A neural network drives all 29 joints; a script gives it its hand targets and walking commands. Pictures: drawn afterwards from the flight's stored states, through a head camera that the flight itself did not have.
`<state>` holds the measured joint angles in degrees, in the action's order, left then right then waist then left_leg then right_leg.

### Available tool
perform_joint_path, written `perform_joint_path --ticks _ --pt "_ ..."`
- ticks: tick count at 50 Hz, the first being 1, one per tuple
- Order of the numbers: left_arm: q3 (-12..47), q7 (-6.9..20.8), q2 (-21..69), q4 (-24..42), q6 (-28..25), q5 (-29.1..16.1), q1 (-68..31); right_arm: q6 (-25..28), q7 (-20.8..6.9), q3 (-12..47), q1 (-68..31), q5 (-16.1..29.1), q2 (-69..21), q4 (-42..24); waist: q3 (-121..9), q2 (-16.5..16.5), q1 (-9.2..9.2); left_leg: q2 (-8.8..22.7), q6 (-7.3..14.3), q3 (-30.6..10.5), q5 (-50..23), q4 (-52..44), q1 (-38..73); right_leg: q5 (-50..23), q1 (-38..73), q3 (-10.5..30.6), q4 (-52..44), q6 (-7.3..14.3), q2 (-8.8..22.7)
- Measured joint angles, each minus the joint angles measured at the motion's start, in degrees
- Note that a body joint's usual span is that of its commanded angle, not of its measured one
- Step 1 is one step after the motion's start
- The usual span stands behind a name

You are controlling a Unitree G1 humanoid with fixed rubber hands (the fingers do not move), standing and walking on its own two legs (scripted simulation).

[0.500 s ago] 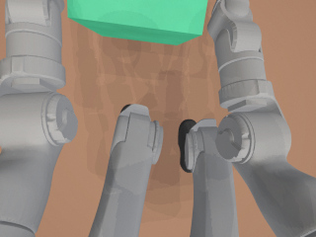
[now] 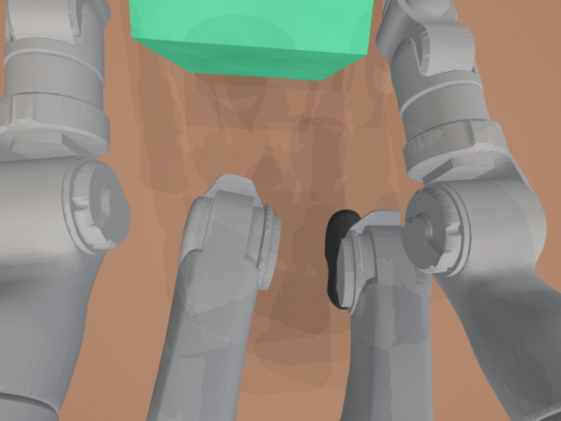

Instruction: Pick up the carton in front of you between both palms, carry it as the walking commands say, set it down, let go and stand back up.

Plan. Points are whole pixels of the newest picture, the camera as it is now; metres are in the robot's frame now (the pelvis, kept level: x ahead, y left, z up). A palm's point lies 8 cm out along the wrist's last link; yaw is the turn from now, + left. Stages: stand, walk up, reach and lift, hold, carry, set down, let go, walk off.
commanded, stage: set down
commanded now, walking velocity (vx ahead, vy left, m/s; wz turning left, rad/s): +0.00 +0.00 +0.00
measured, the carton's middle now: out of the picture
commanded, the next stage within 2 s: let go in 1.96 s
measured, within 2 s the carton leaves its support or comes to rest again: rests again in 0.60 s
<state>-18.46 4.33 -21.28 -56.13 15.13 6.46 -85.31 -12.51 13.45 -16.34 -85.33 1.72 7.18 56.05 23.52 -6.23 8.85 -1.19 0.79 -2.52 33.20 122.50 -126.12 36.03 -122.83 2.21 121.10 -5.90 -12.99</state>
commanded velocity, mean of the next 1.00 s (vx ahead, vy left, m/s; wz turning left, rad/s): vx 0.00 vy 0.00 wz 0.00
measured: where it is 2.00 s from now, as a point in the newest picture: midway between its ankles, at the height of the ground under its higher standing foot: (285, 264)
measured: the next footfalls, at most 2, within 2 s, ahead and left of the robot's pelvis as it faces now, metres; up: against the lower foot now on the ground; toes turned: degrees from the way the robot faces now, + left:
none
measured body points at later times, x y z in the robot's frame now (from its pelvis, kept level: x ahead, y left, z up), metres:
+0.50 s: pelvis +0.00 -0.01 -0.02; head +0.37 +0.08 +0.21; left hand +0.52 +0.31 -0.19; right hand +0.57 +0.00 -0.20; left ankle +0.11 +0.11 -0.36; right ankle +0.11 -0.12 -0.36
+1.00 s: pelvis +0.00 +0.00 -0.02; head +0.37 +0.08 +0.20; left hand +0.52 +0.36 -0.19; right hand +0.59 -0.02 -0.19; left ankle +0.11 +0.11 -0.36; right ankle +0.11 -0.12 -0.36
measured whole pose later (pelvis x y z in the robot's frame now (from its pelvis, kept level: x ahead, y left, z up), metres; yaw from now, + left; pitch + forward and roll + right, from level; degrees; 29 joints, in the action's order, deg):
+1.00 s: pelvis +0.00 +0.00 -0.02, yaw +2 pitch +34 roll -4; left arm -10.1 4.1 -34.1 -66.7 5.8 -10.3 -90.0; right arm -9.1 11.6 -4.5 -88.1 10.4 15.4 54.9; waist 27.7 -2.6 6.2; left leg 0.4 3.3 -0.2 32.8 125.7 -127.2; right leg 37.6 -122.6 0.6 125.3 -5.1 -7.6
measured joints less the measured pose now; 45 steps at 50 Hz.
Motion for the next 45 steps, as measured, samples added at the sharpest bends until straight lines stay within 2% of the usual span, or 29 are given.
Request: perform_joint_path --ticks 4,8,18,30,32,34,38,40,45 --pt "0.3 1.4 -1.3 -0.6 0.3 -0.9 -1.2 0.3 -0.8 1.2 -1.4 1.1 0.8 1.0 1.5 -0.1 0.05 0.6 -0.2 0.3 0.0 0.8 0.3 -0.3 -0.2 0.0 1.1 0.0 -0.1" --pt "-1.6 2.7 -1.9 -1.9 0.4 1.5 -2.5 -0.3 -1.5 0.3 -3.0 -0.2 0.7 1.9 2.3 -0.1 0.03 1.0 -0.5 0.3 0.0 1.5 0.3 -0.6 -0.6 -0.3 2.1 0.4 -0.1" --pt "-4.6 6.2 -2.6 -2.7 -0.7 3.5 -2.8 0.5 -3.9 -2.2 -3.3 -3.4 -0.6 1.6 3.3 -0.4 -0.30 1.3 -1.1 0.0 0.4 2.6 0.6 -0.3 -0.7 -1.3 3.6 1.5 0.6" --pt "-6.5 6.9 -3.4 -3.7 -2.9 3.8 -4.6 2.0 -5.6 -3.1 -4.2 -5.1 -0.3 0.1 6.4 0.7 -0.61 1.6 -0.4 0.5 0.7 3.5 1.3 0.5 0.5 -1.5 4.5 1.4 1.4" --pt "-6.1 6.8 -3.6 -5.4 -4.0 3.0 -4.4 2.6 -5.7 -2.8 -3.9 -5.8 -0.2 0.7 6.4 1.0 -0.71 1.7 -0.2 0.6 0.7 3.7 1.1 0.6 0.4 -1.4 4.6 1.2 1.5" --pt "-4.9 5.4 -4.1 -7.7 -5.6 1.6 -3.7 3.3 -5.0 -0.8 -3.3 -5.0 0.4 1.6 6.4 1.5 -1.02 1.7 0.1 0.8 0.7 3.8 0.8 0.9 0.5 -1.4 4.6 1.0 1.9" --pt "-1.3 0.8 -7.5 -12.2 -9.1 -4.4 -2.7 4.1 -2.6 6.8 -2.9 1.8 3.1 2.5 6.4 1.9 -1.73 2.1 1.0 1.3 0.7 4.1 0.2 1.2 0.2 -1.3 4.8 0.6 2.4" --pt "1.0 -0.5 -9.5 -12.8 -9.9 -8.1 -2.5 4.2 -2.2 8.5 -3.4 4.0 4.6 3.2 6.3 2.1 -1.86 2.2 1.4 1.7 0.6 4.2 -0.1 1.2 0.1 -1.2 5.0 0.5 2.8" --pt "7.2 -0.1 -13.0 -13.1 -10.4 -15.9 -3.9 4.1 -2.4 10.6 -4.0 7.2 7.7 2.7 5.9 3.0 -2.40 2.3 2.4 2.6 0.1 4.1 -0.8 1.5 -0.1 -1.1 5.2 0.5 4.2"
